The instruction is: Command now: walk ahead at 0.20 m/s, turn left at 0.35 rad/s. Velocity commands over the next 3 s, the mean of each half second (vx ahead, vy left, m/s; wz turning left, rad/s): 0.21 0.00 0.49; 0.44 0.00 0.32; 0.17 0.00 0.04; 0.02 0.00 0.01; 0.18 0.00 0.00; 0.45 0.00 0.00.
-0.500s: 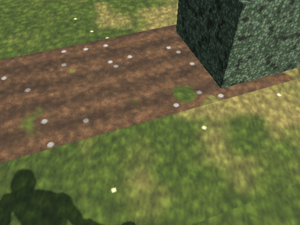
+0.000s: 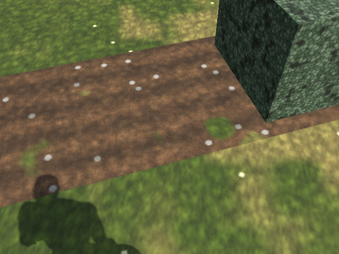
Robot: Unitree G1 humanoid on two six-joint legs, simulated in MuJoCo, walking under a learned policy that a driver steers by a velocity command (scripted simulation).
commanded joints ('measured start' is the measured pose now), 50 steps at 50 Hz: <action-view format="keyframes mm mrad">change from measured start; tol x64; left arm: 1 110 36 8 -4 -7 0 29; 50 271 171 49 15 -63 60 -4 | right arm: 1 22 23 10 -74 -9 0 -26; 50 -46 -105 -34 -252 154 -13 -107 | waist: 1 6 -42 -58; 50 103 -12 -235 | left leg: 1 -129 122 -65 60 36 0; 18 -173 61 83 -466 34 -18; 24 694 243 -475 -788 650 354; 32 108 108 -189 -799 246 196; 43 201 57 -263 -191 403 133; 50 -854 13 -33 769 -1 -48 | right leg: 1 103 -322 191 -238 616 -233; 20 338 -382 19 -212 -127 -207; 25 -558 -20 142 600 -489 6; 42 -276 -97 190 -161 591 19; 46 790 -226 208 183 820 -110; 50 544 -464 786 -179 -228 -317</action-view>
